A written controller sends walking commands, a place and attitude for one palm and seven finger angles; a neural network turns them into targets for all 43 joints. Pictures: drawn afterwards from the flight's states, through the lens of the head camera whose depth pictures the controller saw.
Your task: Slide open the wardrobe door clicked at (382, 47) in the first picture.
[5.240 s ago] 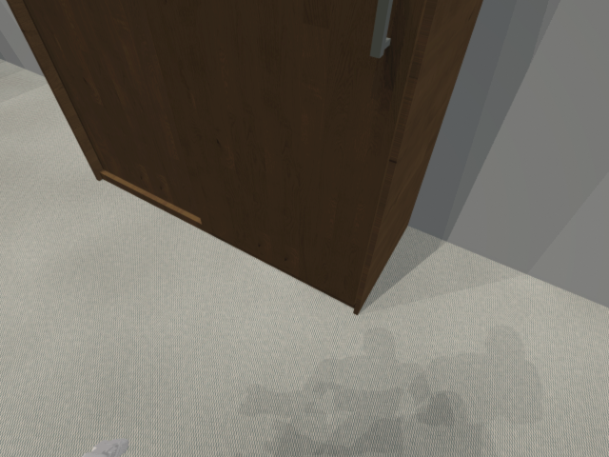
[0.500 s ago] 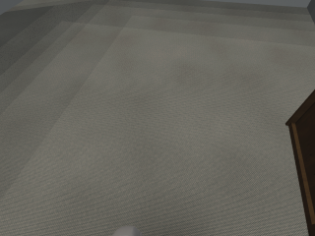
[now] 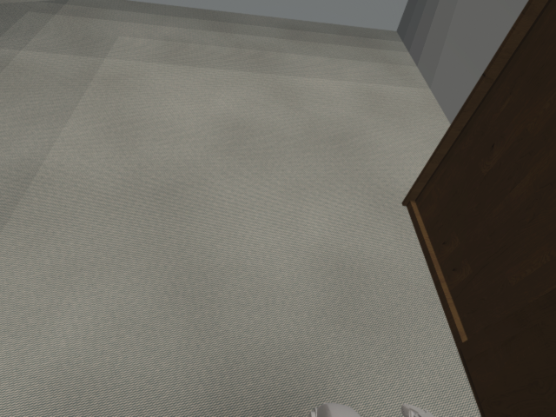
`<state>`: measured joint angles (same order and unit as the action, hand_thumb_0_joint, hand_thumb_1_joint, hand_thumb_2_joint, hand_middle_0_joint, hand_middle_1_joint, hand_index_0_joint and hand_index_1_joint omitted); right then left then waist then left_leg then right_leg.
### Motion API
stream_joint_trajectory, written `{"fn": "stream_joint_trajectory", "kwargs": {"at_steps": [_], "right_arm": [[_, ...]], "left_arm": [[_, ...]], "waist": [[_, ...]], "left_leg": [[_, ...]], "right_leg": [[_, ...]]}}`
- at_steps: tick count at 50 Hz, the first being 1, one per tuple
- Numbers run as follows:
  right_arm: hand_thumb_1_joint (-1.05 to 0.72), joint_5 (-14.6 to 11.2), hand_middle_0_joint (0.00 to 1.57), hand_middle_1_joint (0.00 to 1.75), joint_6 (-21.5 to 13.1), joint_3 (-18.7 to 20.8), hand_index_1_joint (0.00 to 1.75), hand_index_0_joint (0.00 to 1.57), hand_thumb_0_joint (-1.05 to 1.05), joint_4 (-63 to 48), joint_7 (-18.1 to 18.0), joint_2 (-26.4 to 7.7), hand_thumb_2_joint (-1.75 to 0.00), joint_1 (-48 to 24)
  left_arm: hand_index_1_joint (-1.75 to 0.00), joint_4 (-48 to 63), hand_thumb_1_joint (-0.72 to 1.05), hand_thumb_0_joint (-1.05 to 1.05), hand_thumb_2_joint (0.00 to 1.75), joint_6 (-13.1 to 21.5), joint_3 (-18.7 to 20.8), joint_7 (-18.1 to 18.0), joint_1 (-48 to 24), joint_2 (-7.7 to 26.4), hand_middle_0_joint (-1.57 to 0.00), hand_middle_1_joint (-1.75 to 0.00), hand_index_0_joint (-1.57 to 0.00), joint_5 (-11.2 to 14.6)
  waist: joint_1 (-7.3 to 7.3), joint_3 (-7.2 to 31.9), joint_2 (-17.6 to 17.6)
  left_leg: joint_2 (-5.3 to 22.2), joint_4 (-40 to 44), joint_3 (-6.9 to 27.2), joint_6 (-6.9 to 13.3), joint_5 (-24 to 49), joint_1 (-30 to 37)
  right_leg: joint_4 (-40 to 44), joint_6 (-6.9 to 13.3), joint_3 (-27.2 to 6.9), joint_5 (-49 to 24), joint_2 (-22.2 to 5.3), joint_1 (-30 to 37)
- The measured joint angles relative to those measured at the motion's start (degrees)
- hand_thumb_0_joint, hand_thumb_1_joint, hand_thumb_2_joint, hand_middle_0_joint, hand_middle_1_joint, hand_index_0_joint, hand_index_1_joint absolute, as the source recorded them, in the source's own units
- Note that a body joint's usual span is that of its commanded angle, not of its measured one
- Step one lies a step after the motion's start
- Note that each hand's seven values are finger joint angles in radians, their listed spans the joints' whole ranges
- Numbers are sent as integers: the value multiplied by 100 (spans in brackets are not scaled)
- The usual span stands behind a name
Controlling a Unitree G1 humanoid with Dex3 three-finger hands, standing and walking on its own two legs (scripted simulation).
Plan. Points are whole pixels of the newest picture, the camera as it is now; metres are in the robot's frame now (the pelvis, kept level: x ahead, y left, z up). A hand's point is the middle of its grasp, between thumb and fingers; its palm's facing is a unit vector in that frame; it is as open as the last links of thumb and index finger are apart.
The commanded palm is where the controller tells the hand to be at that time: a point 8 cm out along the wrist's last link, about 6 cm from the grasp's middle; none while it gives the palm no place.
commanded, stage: turn to face it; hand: right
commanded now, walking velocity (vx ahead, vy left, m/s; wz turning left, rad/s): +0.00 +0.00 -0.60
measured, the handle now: out of the picture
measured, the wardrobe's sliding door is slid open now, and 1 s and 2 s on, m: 0.00 0.00 0.00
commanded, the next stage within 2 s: none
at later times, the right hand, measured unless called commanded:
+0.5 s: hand out of the picture -0.05 -0.27 -0.18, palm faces +0.36 +0.90 -0.25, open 7.4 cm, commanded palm none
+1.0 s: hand out of the picture +0.00 -0.23 -0.13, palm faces +0.53 +0.80 -0.28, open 7.4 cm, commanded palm none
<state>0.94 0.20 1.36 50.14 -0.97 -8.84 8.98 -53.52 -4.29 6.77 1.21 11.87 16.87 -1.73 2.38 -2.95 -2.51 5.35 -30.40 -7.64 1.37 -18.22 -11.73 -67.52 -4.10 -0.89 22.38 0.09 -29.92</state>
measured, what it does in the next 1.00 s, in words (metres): steps on the spot, turning right: right foot, then left foot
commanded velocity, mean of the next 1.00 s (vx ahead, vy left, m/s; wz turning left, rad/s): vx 0.00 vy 0.00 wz -0.60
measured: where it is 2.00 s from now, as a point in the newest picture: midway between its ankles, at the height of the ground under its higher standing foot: outside the picture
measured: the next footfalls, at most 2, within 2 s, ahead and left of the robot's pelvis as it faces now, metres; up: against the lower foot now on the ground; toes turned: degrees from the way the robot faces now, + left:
right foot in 0.34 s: +0.01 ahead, -0.14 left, +0.00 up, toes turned -20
left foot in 0.86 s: +0.08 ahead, +0.08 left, +0.00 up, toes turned -29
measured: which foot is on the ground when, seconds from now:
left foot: down 0.00-0.34, up 0.36-0.84, down 0.86-1.00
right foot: up 0.00-0.32, down 0.34-0.86, up 0.88-1.00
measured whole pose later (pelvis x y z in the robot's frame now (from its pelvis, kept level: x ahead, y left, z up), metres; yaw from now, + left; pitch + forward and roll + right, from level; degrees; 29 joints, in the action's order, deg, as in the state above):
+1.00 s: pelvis -0.01 +0.00 +0.00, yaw -35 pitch -1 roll -1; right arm 0.8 1.0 1.1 48.3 -1.1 -10.1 8.4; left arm -54.1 -4.7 6.3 1.6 14.9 15.5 -1.7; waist 3.2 -3.1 -3.1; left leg 4.4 -30.3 -5.7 -0.1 -17.3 -12.0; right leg -65.1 -3.1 -1.9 23.1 2.5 -29.8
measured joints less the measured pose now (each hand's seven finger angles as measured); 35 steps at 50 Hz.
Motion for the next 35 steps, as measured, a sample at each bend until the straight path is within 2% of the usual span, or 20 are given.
{"fn": "stream_joint_trajectory", "kwargs": {"at_steps": [5,10,14,16,17,18,20,22,24,29,35], "right_arm": [[-90,15,20,30,-17,-17,30,21,0,48,2,-14,-90,274],[-90,54,20,30,19,30,30,21,0,144,-12,-159,-90,577],[-90,76,20,30,101,115,30,21,0,255,-2,-365,-90,755],[-90,61,20,30,139,167,30,21,0,308,12,-484,-90,832],[-90,39,20,30,160,193,30,20,0,324,25,-542,-90,887],[-90,12,20,30,208,229,30,20,0,365,35,-619,-90,859],[-90,8,20,30,349,260,30,20,0,407,21,-712,-90,754],[-90,8,20,30,406,285,30,20,0,422,17,-716,-90,645],[-91,2,19,30,389,287,30,20,1,383,44,-688,-90,515],[-91,0,19,30,290,270,30,20,0,157,82,-622,-90,227],[-90,-15,19,30,288,246,30,20,0,-11,56,-531,-90,-128]], "left_arm": [[-30,28,91,0,90,-68,-37,42,-183,24,-20,-30,-20,4],[-30,42,91,0,90,-108,-129,57,-419,-48,-20,-30,-20,24],[-30,154,91,0,90,-48,-231,76,-608,-164,-20,-30,-20,54],[-30,246,91,0,90,26,-278,87,-649,-215,-20,-30,-20,57],[-30,301,91,0,90,89,-301,98,-649,-223,-20,-30,-20,52],[-30,330,91,0,90,160,-307,92,-675,-272,-20,-30,-20,49],[-30,364,91,0,90,247,-364,78,-689,-333,-20,-30,-20,76],[-30,369,91,0,90,277,-399,22,-634,-367,-20,-30,-20,68],[-30,350,91,0,90,274,-415,-27,-554,-385,-20,-30,-20,59],[-30,234,91,0,90,259,-425,-46,-325,-444,-21,-30,-21,59],[-30,145,91,0,90,243,-366,-40,-39,-501,-21,-30,-21,33]], "waist": [[-98,-113,55],[-277,-240,139],[-433,-317,280],[-474,-309,360],[-476,-273,396],[-474,-298,506],[-525,-368,597],[-495,-355,546],[-432,-329,464],[-316,-192,381],[-113,-64,327]], "left_leg": [[118,117,-410,10,13,171],[227,7,-777,-38,-66,180],[379,-290,-1025,-147,-221,64],[496,-573,-1153,-242,-369,-38],[579,-848,-1178,-299,-484,-162],[644,-1318,-968,-403,-805,-368],[494,-2366,-356,-527,-1336,-830],[321,-3111,-6,-604,-1295,-1202],[222,-3470,229,-651,-983,-1462],[139,-3330,613,-738,-412,-1689],[-14,-2546,770,-768,-473,-1457]], "right_leg": [[77,-108,53,-203,-230,46],[920,-85,273,-5,-311,352],[2015,51,589,108,-289,792],[2759,140,729,-176,-236,1120],[3157,299,753,-402,-192,1289],[3110,485,744,-368,-91,1231],[2982,683,696,-283,-3,1180],[3131,739,582,-362,22,1239],[3388,752,436,-536,60,1329],[3885,797,150,-862,186,1487],[3990,759,-169,-988,316,1443]]}}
